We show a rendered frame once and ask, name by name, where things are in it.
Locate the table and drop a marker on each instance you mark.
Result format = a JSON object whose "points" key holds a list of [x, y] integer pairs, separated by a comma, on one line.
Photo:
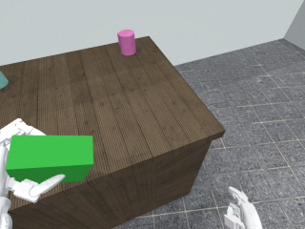
{"points": [[150, 132]]}

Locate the robot left forearm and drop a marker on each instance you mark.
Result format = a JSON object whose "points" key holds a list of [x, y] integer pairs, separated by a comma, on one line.
{"points": [[5, 219]]}

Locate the robot left hand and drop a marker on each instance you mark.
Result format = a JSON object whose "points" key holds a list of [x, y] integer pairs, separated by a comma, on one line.
{"points": [[26, 189]]}

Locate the robot right hand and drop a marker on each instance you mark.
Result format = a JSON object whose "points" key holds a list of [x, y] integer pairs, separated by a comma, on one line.
{"points": [[245, 217]]}

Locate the sponge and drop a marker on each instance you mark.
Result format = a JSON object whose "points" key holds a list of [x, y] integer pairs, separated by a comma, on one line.
{"points": [[40, 157]]}

